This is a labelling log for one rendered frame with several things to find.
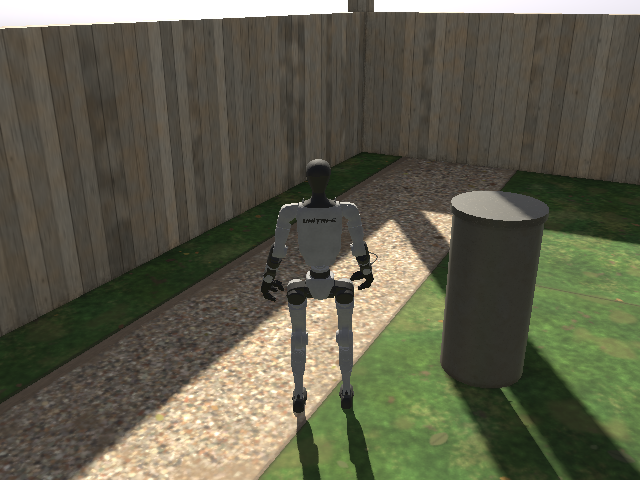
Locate left robot hand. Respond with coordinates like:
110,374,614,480
261,279,284,302

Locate left robot forearm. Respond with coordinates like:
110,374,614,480
263,243,282,283

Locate robot right upper arm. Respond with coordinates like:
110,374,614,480
340,202,366,257

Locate robot left upper arm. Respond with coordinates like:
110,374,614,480
272,203,298,258

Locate right robot hand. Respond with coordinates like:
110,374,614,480
350,271,374,290

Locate robot head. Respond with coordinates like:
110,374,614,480
302,159,336,208

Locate right robot forearm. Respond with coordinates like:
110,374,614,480
356,241,372,275

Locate robot right foot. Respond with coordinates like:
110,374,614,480
339,384,354,409

